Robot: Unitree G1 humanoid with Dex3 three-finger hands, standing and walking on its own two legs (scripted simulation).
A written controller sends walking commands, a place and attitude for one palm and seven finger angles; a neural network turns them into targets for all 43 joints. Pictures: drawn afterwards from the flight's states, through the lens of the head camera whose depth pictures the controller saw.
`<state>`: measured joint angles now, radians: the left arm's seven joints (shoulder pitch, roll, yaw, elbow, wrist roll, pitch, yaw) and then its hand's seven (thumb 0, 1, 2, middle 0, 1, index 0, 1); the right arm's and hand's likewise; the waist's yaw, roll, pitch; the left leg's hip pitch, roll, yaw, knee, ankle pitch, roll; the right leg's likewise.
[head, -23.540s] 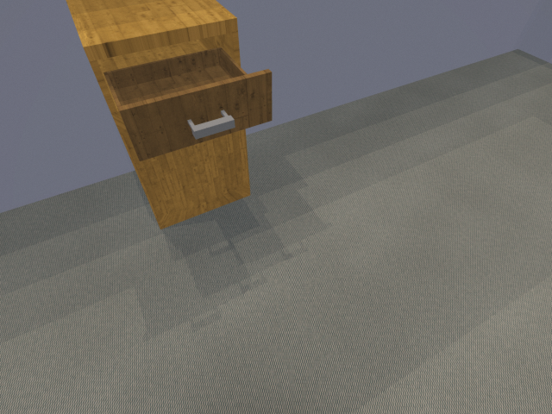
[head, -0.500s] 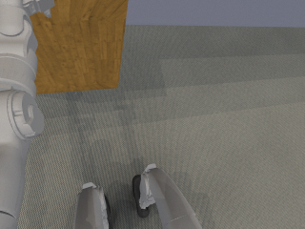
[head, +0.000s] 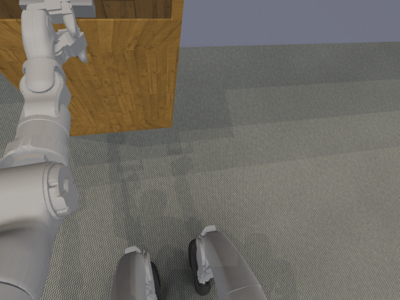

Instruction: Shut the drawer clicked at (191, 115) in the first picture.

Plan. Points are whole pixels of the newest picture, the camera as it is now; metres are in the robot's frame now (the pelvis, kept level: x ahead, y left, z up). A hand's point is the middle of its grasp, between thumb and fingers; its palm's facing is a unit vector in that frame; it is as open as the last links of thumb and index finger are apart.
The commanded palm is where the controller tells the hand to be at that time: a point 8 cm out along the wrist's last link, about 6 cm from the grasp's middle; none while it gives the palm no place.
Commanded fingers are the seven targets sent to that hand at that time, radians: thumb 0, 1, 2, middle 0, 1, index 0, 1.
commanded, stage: pull the fist back off the drawer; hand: left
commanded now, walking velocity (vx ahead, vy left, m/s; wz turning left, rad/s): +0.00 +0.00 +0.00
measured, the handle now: out of the picture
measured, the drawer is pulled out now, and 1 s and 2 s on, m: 0.00 0.00 0.00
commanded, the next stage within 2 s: draw the hand back to the body in 0.08 s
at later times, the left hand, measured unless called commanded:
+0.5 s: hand (43, 73) +0.47 +0.15 +0.12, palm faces +0.02 -1.00 -0.04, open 3.3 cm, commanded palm +0.43 +0.19 +0.12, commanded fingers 0.00 0.90 0.90 -1.40 -1.60 -1.40 -1.60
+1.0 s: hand out of the picture +0.32 +0.20 +0.21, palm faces +0.22 -0.94 -0.25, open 3.3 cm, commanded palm +0.27 +0.25 +0.22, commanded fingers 0.00 0.90 0.90 -1.40 -1.60 -1.40 -1.60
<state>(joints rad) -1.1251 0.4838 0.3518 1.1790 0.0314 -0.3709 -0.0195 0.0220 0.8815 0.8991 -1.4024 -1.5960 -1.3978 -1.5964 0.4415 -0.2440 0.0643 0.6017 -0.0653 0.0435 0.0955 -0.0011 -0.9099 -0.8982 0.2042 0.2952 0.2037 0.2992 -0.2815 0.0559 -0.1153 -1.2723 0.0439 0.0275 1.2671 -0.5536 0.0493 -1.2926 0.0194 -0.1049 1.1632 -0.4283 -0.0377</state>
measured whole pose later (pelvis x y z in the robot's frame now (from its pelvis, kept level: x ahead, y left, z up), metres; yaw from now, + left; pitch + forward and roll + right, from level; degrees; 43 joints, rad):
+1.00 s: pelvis +0.04 +0.00 +0.11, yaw +3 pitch +0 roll +0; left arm 0.06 0.28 0.06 0.04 -0.06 -0.06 0.08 0.02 0.90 0.90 -1.40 -1.60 -1.40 -1.60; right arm 0.17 -0.23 0.07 0.53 0.04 0.02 -0.07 0.01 -0.91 -0.90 0.20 0.30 0.20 0.30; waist 0.02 0.04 -0.01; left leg -0.19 -0.03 0.02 0.52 -0.33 0.04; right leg -0.24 0.00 -0.07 0.52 -0.27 -0.02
